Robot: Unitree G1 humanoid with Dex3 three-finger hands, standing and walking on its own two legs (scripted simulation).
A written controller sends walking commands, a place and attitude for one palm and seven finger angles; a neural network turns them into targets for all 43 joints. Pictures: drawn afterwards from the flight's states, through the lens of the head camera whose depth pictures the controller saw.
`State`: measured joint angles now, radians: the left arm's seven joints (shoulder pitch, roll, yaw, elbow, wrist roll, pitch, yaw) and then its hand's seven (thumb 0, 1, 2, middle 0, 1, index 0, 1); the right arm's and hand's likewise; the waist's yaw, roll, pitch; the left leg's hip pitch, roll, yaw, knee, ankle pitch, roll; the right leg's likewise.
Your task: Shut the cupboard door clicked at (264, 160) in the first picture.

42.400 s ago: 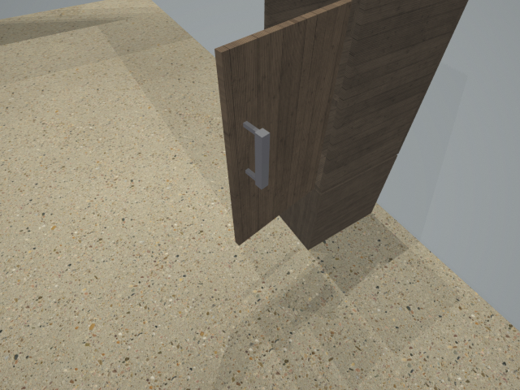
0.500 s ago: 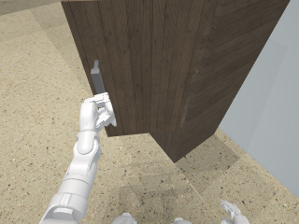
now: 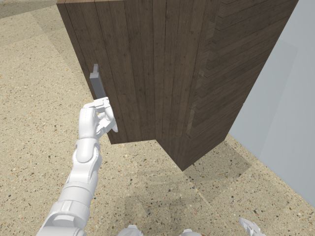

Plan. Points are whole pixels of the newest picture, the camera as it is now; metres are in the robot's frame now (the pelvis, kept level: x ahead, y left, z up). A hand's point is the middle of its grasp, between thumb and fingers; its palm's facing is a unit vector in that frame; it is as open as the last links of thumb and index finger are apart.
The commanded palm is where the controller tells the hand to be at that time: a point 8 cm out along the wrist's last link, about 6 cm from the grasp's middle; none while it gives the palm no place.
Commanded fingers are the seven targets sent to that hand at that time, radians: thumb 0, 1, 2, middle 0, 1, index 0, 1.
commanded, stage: push the door shut along its arc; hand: left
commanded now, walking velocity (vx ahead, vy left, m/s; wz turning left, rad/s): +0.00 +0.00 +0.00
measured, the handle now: (101, 90) +0.50 +0.18 +0.07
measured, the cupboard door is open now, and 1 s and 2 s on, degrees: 61 48 28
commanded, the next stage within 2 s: pull the fist back off the door in 1.84 s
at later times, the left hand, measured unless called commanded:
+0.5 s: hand (115, 101) +0.46 +0.13 +0.07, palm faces +0.00 -1.00 -0.01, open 3.1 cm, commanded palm +0.44 +0.18 +0.07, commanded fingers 0.00 0.90 0.90 -1.30 -1.50 -1.30 -1.50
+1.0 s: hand (125, 87) +0.51 +0.11 +0.08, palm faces -0.15 -0.99 -0.02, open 3.1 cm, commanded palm +0.51 +0.16 +0.07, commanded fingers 0.00 0.90 0.90 -1.30 -1.50 -1.30 -1.50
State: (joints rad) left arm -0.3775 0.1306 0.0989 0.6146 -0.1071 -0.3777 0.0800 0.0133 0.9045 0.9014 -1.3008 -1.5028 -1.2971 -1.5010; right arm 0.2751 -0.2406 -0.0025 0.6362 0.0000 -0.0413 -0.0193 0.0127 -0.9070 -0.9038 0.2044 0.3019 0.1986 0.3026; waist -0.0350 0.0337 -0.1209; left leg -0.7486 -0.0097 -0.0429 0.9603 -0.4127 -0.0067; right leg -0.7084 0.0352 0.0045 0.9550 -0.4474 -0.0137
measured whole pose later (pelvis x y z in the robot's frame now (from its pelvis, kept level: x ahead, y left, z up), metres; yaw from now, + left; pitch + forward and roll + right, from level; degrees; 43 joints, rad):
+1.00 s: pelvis -0.01 +0.01 -0.02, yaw -1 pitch +20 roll -2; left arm -1.00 0.37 0.25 1.24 -0.08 -0.39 -0.19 0.01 0.90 0.90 -1.30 -1.50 -1.30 -1.50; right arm 0.38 -0.26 0.01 0.67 -0.01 -0.02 0.00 0.01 -0.91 -0.90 0.21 0.30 0.20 0.30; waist -0.18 0.04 -0.13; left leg -1.00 0.00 -0.04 1.09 -0.44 0.01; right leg -0.95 0.05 0.00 1.05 -0.46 0.00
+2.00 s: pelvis +0.00 +0.02 -0.06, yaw -3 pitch +31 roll -6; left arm -1.48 0.55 0.27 1.40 0.00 -0.19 -0.21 0.03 0.99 0.99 -1.30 -1.50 -1.30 -1.50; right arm 0.45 -0.25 0.04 0.68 -0.06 -0.05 0.02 0.00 -0.91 -0.90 0.21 0.30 0.20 0.30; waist -0.30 0.08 -0.12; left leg -1.29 0.01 -0.09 1.25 -0.49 0.01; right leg -1.21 0.07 -0.04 1.16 -0.49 0.00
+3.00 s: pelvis +0.02 +0.00 -0.01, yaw -1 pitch +20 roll -1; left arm -0.96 0.13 0.23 1.18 0.04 -0.41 0.31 0.01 0.90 0.90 -1.30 -1.50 -1.30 -1.50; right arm 0.33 -0.21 -0.02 0.66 -0.07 0.04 0.07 0.01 -0.91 -0.90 0.20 0.30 0.20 0.30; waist -0.16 0.05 -0.16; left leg -0.91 0.00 -0.04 1.01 -0.45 -0.01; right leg -0.88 0.05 0.01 1.00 -0.47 -0.01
